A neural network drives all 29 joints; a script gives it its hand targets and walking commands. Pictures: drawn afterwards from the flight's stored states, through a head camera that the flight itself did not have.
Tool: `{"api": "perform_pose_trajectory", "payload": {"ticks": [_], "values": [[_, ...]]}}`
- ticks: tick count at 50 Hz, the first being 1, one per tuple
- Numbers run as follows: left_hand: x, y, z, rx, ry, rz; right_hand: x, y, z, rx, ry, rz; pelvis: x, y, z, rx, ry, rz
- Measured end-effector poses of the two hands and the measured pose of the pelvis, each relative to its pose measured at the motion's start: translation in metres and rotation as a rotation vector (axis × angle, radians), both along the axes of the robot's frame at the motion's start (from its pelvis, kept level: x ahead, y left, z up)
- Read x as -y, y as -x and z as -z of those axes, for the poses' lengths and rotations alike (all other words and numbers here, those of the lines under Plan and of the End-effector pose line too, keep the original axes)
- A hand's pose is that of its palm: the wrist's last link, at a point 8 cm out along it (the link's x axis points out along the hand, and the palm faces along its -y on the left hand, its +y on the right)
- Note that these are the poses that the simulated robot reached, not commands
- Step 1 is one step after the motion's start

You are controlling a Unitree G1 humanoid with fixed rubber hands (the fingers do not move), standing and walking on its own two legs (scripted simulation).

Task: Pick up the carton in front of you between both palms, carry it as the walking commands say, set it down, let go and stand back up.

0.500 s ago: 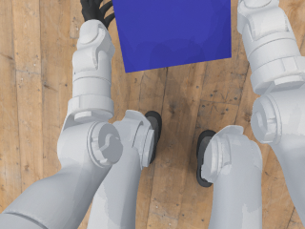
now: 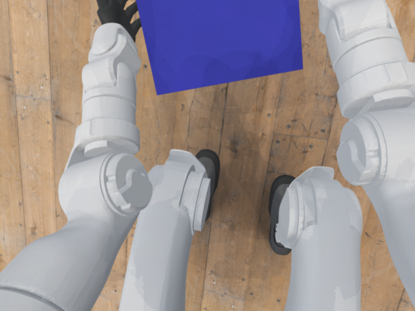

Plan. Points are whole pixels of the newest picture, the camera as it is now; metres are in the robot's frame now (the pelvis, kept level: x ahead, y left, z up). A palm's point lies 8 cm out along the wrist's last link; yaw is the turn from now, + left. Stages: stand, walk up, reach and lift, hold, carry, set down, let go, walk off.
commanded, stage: set down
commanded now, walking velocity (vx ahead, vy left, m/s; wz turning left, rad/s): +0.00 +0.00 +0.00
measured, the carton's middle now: (222, 24) +0.54 +0.06 -0.24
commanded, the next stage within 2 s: let go in 1.86 s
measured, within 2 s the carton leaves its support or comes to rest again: rests again in 0.16 s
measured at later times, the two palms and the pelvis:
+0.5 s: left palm (118, 23) +0.52 +0.21 -0.15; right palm out of the picture +0.58 -0.09 -0.18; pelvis +0.01 +0.00 -0.01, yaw +1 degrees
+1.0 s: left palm (110, 44) +0.49 +0.22 -0.14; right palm out of the picture +0.59 -0.14 -0.13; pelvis -0.01 +0.01 +0.00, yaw +0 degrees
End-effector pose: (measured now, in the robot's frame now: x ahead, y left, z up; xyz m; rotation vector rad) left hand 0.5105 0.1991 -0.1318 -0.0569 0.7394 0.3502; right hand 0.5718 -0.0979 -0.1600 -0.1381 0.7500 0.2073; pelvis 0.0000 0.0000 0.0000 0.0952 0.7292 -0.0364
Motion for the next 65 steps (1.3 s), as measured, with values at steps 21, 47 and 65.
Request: {"api": "perform_pose_trajectory", "payload": {"ticks": [21, 47, 65], "values": [[-0.012, -0.009, 0.018, -0.027, -0.022, -0.007, -0.005, -0.005, 0.014, 0.035, -0.06, -0.006, -0.003, -0.011, 0.005, 0.008, 0.0, -0.01], [-0.021, 0.025, 0.021, 0.006, -0.039, -0.033, 0.049, -0.017, -0.011, 0.109, 0.056, 0.051, -0.005, 0.007, 0.005, 0.071, 0.002, 0.003], [-0.02, 0.025, -0.096, 0.074, -0.033, -0.045, 0.052, -0.021, -0.126, 0.092, 0.072, 0.062, -0.011, -0.002, -0.081, -0.047, 0.028, -0.018]]}}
